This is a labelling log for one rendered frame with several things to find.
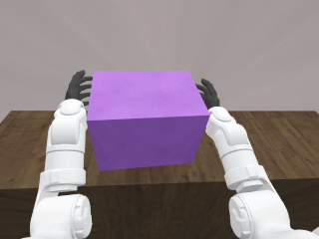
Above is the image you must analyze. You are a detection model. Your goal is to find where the carton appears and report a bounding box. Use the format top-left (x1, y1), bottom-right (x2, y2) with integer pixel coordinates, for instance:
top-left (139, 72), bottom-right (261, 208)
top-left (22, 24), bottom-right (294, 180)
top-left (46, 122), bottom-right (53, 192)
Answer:
top-left (86, 71), bottom-right (210, 171)

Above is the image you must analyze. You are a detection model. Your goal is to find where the right robot upper arm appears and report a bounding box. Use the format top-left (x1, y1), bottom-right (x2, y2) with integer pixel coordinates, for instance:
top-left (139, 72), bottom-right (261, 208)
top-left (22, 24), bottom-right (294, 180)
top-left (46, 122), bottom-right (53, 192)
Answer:
top-left (228, 189), bottom-right (319, 239)

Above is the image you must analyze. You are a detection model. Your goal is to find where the pedestal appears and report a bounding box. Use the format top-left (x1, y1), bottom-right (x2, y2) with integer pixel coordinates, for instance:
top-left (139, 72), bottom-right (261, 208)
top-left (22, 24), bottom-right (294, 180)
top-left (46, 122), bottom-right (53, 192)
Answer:
top-left (0, 111), bottom-right (319, 239)

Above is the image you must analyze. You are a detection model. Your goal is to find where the left robot upper arm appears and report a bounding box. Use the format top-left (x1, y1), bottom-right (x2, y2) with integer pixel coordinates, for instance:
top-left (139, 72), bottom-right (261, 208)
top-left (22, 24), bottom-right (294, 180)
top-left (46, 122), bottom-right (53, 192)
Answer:
top-left (22, 194), bottom-right (93, 239)

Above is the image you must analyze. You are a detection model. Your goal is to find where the robot right forearm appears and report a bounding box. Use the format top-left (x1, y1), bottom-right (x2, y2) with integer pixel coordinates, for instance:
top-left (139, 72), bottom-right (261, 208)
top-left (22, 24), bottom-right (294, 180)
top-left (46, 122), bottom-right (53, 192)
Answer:
top-left (205, 107), bottom-right (290, 225)

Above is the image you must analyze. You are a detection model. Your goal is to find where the robot right hand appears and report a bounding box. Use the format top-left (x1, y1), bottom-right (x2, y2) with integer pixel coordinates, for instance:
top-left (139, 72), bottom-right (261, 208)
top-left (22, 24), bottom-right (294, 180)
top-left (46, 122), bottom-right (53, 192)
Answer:
top-left (195, 79), bottom-right (220, 110)

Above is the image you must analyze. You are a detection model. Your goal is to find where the robot left hand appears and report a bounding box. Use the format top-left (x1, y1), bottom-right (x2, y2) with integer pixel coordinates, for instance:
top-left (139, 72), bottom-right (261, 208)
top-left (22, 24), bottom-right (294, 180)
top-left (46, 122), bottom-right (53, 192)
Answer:
top-left (65, 70), bottom-right (93, 107)

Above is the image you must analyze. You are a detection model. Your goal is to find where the robot left forearm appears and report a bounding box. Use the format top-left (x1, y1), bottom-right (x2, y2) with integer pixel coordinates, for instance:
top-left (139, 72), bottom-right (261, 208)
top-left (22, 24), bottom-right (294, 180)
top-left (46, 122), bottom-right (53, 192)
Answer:
top-left (30, 99), bottom-right (88, 237)

